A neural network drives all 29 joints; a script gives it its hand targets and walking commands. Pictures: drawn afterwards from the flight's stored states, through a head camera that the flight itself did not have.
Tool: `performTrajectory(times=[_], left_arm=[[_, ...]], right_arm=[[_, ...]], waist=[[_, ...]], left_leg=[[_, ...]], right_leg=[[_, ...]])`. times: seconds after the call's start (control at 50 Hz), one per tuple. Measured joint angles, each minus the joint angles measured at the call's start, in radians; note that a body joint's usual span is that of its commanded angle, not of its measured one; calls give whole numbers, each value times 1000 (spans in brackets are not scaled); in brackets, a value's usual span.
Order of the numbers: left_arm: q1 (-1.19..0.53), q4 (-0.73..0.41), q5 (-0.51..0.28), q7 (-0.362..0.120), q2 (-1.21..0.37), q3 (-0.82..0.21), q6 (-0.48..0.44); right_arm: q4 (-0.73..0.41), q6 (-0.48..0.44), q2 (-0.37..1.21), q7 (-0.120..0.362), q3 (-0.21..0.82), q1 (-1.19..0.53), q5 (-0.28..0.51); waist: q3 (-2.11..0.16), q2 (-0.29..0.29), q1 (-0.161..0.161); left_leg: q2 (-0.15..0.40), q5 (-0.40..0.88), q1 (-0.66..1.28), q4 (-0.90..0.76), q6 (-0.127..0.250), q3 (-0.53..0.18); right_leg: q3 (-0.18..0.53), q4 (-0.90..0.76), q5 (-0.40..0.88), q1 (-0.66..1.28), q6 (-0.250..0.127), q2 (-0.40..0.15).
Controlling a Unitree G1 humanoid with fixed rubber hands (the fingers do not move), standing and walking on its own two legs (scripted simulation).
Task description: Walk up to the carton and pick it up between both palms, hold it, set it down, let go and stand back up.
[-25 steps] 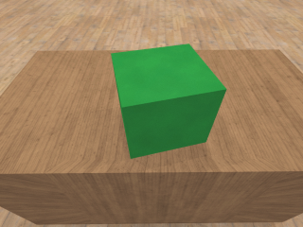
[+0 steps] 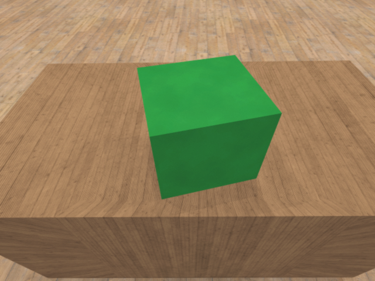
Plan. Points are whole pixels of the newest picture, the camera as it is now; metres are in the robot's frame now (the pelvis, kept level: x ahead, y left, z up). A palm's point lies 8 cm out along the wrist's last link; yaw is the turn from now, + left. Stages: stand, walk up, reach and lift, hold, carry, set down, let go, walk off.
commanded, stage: stand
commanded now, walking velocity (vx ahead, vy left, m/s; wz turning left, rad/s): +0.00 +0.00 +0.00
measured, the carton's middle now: (199, 125) +0.50 -0.03 +0.04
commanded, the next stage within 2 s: none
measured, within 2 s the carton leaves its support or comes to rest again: neither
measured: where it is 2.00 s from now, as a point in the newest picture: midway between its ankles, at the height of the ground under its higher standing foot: outside the picture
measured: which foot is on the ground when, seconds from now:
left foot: down 0.00-1.00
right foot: down 0.00-1.00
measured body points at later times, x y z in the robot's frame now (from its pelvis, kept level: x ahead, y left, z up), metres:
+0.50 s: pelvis +0.00 -0.01 +0.00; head +0.01 -0.01 +0.45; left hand +0.03 +0.24 -0.14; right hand +0.01 -0.25 -0.15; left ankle -0.01 +0.11 -0.74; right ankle +0.02 -0.12 -0.74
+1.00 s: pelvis +0.00 -0.01 +0.00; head +0.01 -0.02 +0.45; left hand +0.02 +0.23 -0.15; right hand +0.00 -0.26 -0.15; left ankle -0.01 +0.11 -0.74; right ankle +0.02 -0.12 -0.74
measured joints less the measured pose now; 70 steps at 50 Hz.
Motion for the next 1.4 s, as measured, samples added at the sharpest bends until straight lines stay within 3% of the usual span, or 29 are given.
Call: performTrajectory(times=[1.4], left_arm=[[21, 75, -1, 14, -39, 5, -4]], right_arm=[[149, 7, 31, -15, 10, -15, 1]], waist=[[17, -4, 0]], left_leg=[[26, 8, 23, -37, -29, -9]], right_leg=[[-3, -27, 6, 16, -24, 24]])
